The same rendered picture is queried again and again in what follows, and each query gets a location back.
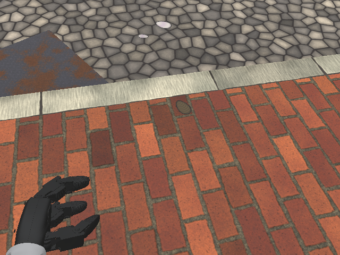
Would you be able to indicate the left robot hand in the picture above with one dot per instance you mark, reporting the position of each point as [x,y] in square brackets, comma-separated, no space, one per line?
[39,216]

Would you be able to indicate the robot left forearm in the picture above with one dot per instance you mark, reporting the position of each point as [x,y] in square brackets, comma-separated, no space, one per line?
[26,249]

